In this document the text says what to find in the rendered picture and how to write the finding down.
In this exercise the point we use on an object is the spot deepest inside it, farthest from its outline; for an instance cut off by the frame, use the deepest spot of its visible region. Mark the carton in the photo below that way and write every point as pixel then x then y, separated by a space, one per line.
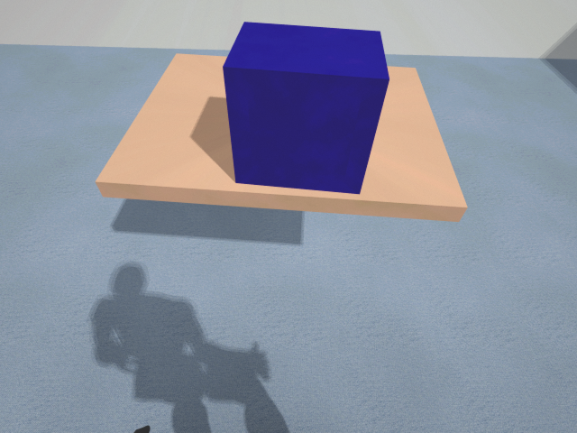
pixel 304 104

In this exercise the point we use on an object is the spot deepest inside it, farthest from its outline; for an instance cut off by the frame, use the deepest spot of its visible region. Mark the table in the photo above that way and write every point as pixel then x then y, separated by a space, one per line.
pixel 178 149

